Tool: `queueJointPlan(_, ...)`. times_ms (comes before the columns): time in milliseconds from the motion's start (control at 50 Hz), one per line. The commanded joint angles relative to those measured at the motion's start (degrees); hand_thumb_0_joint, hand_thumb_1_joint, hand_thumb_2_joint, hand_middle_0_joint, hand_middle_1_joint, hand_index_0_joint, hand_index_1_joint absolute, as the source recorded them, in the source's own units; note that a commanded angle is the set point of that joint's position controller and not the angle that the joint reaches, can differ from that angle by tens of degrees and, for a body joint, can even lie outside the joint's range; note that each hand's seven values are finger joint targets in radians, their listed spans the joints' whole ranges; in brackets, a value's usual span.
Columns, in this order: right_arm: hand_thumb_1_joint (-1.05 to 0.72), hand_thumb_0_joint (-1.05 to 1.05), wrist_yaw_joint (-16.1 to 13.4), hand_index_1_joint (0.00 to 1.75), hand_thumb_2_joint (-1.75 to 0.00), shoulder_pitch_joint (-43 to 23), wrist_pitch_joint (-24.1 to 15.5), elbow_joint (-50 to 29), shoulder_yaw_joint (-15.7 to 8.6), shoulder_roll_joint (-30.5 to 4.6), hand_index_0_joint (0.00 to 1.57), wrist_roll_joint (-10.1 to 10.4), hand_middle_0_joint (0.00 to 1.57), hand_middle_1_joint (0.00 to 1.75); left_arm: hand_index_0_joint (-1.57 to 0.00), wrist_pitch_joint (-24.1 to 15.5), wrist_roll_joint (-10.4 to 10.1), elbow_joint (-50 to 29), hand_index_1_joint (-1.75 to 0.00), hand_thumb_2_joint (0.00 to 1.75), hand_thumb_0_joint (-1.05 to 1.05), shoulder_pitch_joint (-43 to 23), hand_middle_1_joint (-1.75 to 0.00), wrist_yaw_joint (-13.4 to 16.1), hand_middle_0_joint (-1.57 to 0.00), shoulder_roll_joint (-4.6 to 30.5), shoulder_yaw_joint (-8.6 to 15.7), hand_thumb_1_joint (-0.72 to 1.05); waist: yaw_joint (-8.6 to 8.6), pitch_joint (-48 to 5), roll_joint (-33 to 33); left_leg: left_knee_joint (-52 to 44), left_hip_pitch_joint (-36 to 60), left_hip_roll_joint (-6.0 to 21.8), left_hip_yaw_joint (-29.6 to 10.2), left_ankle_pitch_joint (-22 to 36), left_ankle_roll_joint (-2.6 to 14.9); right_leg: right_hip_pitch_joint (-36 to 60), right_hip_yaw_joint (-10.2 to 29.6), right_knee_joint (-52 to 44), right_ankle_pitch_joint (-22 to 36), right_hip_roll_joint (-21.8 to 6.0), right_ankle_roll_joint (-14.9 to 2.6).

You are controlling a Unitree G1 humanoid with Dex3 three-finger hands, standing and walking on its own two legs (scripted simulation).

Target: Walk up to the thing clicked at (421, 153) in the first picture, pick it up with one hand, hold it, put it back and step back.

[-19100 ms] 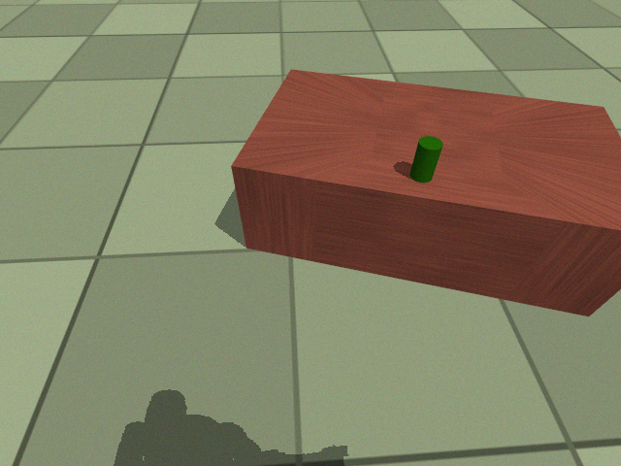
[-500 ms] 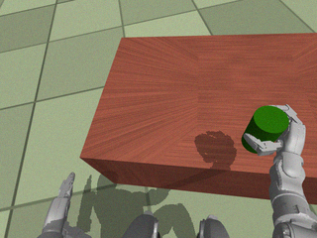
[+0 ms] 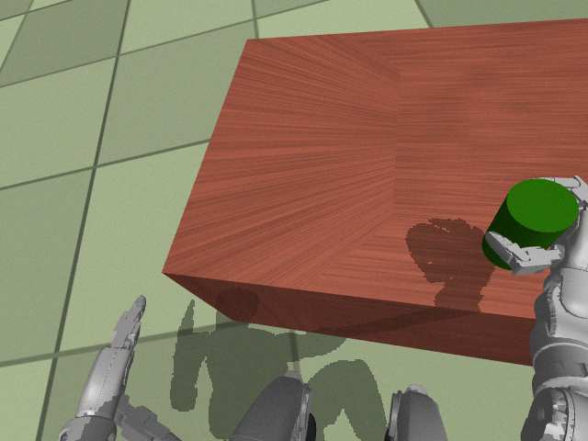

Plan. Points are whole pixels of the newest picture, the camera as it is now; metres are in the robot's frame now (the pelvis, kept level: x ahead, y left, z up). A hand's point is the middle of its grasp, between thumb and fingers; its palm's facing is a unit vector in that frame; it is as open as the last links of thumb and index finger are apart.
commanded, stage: crouch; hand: right
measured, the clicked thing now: (523, 228) +0.44 -0.23 -0.04
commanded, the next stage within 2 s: lower in 0.02 s
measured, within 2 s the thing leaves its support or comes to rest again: rests again in 1.06 s
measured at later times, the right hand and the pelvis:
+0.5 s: hand (516, 237) +0.45 -0.23 -0.08, palm faces +0.28 +0.96 +0.02, open 10.4 cm; pelvis -0.02 +0.01 -0.04, yaw +1 degrees
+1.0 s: hand (508, 242) +0.46 -0.23 -0.11, palm faces +0.27 +0.96 +0.02, open 10.4 cm; pelvis -0.03 +0.00 -0.06, yaw +2 degrees
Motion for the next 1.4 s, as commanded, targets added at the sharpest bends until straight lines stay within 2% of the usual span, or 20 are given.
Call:
queueJointPlan(0,-0.11,0.00,0.5,1.44,-1.31,-22.1,-5.5,-12.9,-0.5,-12.5,1.31,1.2,1.26,1.44,-0.05,-2.8,-0.3,-9.6,-0.05,0.04,0.00,4.2,-0.06,1.1,-0.04,10.1,7.4,-0.52,-0.26,-29.3,-16.2,-5.8,5.9,-2.0,0.6,19.8,2.18,28.9,2.7,-8.1,25.4,1.0,0.46)
queueJointPlan(40,-0.09,0.00,0.4,1.44,-1.31,-22.9,-5.6,-14.2,-1.7,-14.7,1.31,0.7,1.25,1.44,-0.05,-3.0,-0.3,-12.3,-0.05,0.04,0.00,3.1,-0.05,1.0,-0.05,10.5,7.3,-0.52,-0.55,-31.8,-16.1,-5.9,7.7,-1.9,0.2,21.3,1.96,28.7,2.4,-7.1,25.5,1.1,0.13)
queueJointPlan(200,-0.12,0.00,1.4,1.45,-1.33,-23.5,-5.7,-5.5,-2.7,-14.2,1.31,0.3,1.26,1.45,-0.05,-3.0,-0.1,-14.2,-0.05,0.04,0.00,2.9,-0.05,0.7,-0.05,9.2,5.4,-0.53,1.21,-25.4,-12.7,-4.6,4.6,-1.9,-0.2,16.4,2.16,18.8,2.5,-5.5,16.1,1.4,-0.26)
queueJointPlan(260,-0.11,0.00,1.7,1.42,-1.30,-24.6,-6.5,-5.7,-4.1,-17.2,1.29,-0.3,1.24,1.42,-0.05,-3.3,0.0,-15.5,-0.05,0.04,0.00,3.6,-0.05,0.6,-0.05,9.4,5.5,-0.54,1.41,-27.4,-14.1,-3.0,3.3,-1.8,-0.5,16.0,2.21,17.8,2.7,-3.7,15.9,1.2,-0.32)
queueJointPlan(320,-0.10,0.00,1.5,1.44,-1.32,-26.0,-7.0,-7.4,-6.1,-20.5,1.30,-0.4,1.25,1.44,-0.05,-3.4,0.2,-18.6,-0.05,0.05,0.00,4.6,-0.05,0.7,-0.05,12.8,8.8,-0.53,2.39,-32.2,-15.5,-1.8,3.2,-2.1,-0.2,17.1,2.20,20.1,3.0,-2.2,17.9,1.2,-0.32)
queueJointPlan(360,-0.10,0.00,1.6,1.43,-1.32,-26.5,-7.2,-7.3,-5.8,-20.0,1.30,-0.4,1.24,1.43,-0.05,-3.3,0.2,-17.0,-0.05,0.05,0.00,6.0,-0.05,0.4,-0.05,11.4,8.0,-0.53,2.25,-30.0,-16.7,-1.2,1.2,-2.1,-0.3,15.2,2.34,17.7,3.1,-1.9,15.8,1.3,-0.24)
queueJointPlan(420,-0.08,0.00,1.8,1.43,-1.31,-29.2,-7.8,-10.2,-5.7,-20.8,1.29,-0.6,1.24,1.43,-0.05,-4.0,0.2,-19.8,-0.05,0.05,0.00,5.1,-0.05,0.5,-0.05,11.0,7.4,-0.53,3.05,-33.5,-19.1,-0.5,0.0,-2.2,-0.4,14.1,2.45,19.3,3.4,-0.8,15.2,0.9,0.01)
queueJointPlan(460,-0.07,0.00,2.0,1.42,-1.30,-29.2,-8.1,-10.8,-5.0,-21.1,1.28,-1.0,1.23,1.42,-0.04,-4.1,0.5,-19.6,-0.05,0.06,0.00,4.3,-0.05,0.6,-0.05,10.2,6.1,-0.54,2.07,-33.8,-21.3,0.6,-1.7,-2.3,-0.1,13.8,2.63,19.8,3.5,-0.5,15.8,0.8,0.20)
queueJointPlan(520,-0.07,0.00,1.9,1.43,-1.31,-29.1,-7.8,-10.4,-6.1,-23.8,1.29,-1.7,1.23,1.43,-0.04,-4.2,0.7,-20.7,-0.05,0.06,0.00,4.0,-0.05,1.0,-0.05,11.9,7.5,-0.55,2.18,-35.2,-22.4,1.5,-2.1,-2.5,0.0,14.5,2.66,20.3,3.7,0.7,17.1,0.7,0.43)
queueJointPlan(620,-0.09,0.00,1.8,1.45,-1.34,-27.2,-6.8,-8.6,-6.4,-23.1,1.31,-1.2,1.25,1.45,-0.05,-4.1,0.6,-20.7,-0.05,0.06,0.00,5.7,-0.05,0.8,-0.05,12.8,8.8,-0.55,2.62,-32.3,-23.7,2.1,-4.6,-2.7,0.7,13.3,2.84,19.5,4.1,0.7,16.7,0.3,0.62)
queueJointPlan(720,-0.10,0.00,1.5,1.48,-1.37,-28.0,-6.7,-6.3,-5.1,-20.4,1.33,-1.5,1.27,1.48,-0.05,-4.5,0.6,-22.7,-0.05,0.05,0.00,6.0,-0.05,0.3,-0.05,11.3,7.0,-0.54,4.09,-29.6,-20.5,3.2,-6.5,-3.0,1.4,10.6,2.95,15.4,4.4,1.1,12.0,0.4,0.57)
queueJointPlan(840,-0.12,0.00,1.5,1.45,-1.34,-28.2,-7.0,-7.4,-6.7,-23.6,1.31,-1.7,1.26,1.45,-0.04,-4.8,0.4,-24.5,-0.05,0.06,0.00,5.6,-0.05,0.6,-0.05,14.3,10.7,-0.55,4.87,-30.7,-21.0,3.9,-7.0,-2.9,1.2,10.6,2.82,14.7,4.6,2.3,11.5,0.3,0.25)
queueJointPlan(940,-0.11,0.00,2.0,1.47,-1.35,-27.8,-6.9,-6.9,-7.4,-23.9,1.32,-1.3,1.27,1.46,-0.04,-5.0,0.3,-23.5,-0.05,0.06,0.00,7.8,-0.05,0.2,-0.05,12.2,8.5,-0.55,4.25,-30.7,-22.1,5.2,-7.5,-2.9,1.2,11.5,2.84,13.3,4.4,3.6,12.7,0.6,0.38)
queueJointPlan(1020,-0.09,0.00,2.2,1.44,-1.33,-27.4,-6.8,-9.0,-7.4,-25.0,1.29,-2.0,1.24,1.44,-0.04,-5.3,0.3,-26.8,-0.05,0.06,0.00,6.1,-0.05,0.7,-0.05,15.0,11.4,-0.55,4.73,-33.3,-23.2,5.9,-8.9,-3.1,1.5,11.0,2.95,16.5,4.8,3.9,13.8,0.1,0.59)
queueJointPlan(1100,-0.09,0.00,1.9,1.44,-1.32,-27.1,-6.5,-9.1,-8.7,-25.8,1.30,-1.5,1.24,1.44,-0.04,-5.5,0.2,-26.4,-0.05,0.06,0.00,7.2,-0.05,0.4,-0.05,14.1,10.8,-0.55,4.22,-32.0,-21.8,5.5,-7.0,-3.1,1.0,12.6,2.60,13.0,4.5,5.0,13.9,0.3,0.12)
queueJointPlan(1140,-0.10,0.00,2.4,1.44,-1.33,-26.3,-6.2,-6.8,-7.1,-23.3,1.30,-1.4,1.24,1.44,-0.04,-5.6,0.1,-25.9,-0.05,0.06,0.00,8.0,-0.05,0.1,-0.05,13.0,10.2,-0.55,4.84,-31.0,-23.0,5.7,-8.5,-3.1,0.8,11.7,2.74,13.0,4.1,5.2,13.2,0.3,0.33)
queueJointPlan(1220,-0.15,0.00,2.6,1.44,-1.32,-26.1,-6.6,-8.1,-7.8,-24.7,1.31,-1.9,1.25,1.43,-0.04,-5.6,0.1,-25.5,-0.05,0.06,0.00,8.1,-0.05,0.1,-0.05,12.8,9.8,-0.55,4.19,-30.7,-23.5,7.4,-10.1,-3.2,1.3,11.3,3.00,12.6,4.3,5.6,13.7,0.3,0.57)
queueJointPlan(1260,-0.15,0.00,2.6,1.44,-1.33,-25.3,-6.4,-7.5,-7.9,-24.7,1.31,-2.0,1.25,1.44,-0.04,-5.9,0.2,-27.4,-0.05,0.06,0.00,7.6,-0.05,0.3,-0.05,14.6,11.8,-0.55,5.36,-31.3,-22.4,7.5,-10.1,-3.3,1.6,12.2,2.83,13.2,4.6,6.3,14.8,0.1,0.36)
queueJointPlan(1320,-0.11,0.00,2.5,1.41,-1.27,-24.9,-6.0,-5.1,-7.7,-23.1,1.32,-1.7,1.27,1.41,-0.05,-5.9,0.0,-27.1,-0.05,0.04,0.00,8.9,-0.05,0.0,-0.06,13.9,11.2,-0.54,5.89,-28.7,-20.3,7.0,-10.0,-3.2,1.1,11.4,2.63,9.4,4.4,6.6,12.0,0.2,0.01)
queueJointPlan(1380,-0.04,0.00,2.4,1.17,-1.03,-26.1,-5.9,-6.6,-7.9,-25.1,1.20,-2.2,1.17,1.17,-0.06,-5.8,-0.2,-28.3,-0.05,0.02,0.00,8.6,-0.06,-0.1,-0.05,14.6,12.2,-0.51,5.63,-29.8,-21.4,6.8,-10.0,-3.0,0.7,9.5,2.58,9.7,4.4,6.2,9.5,0.4,0.09)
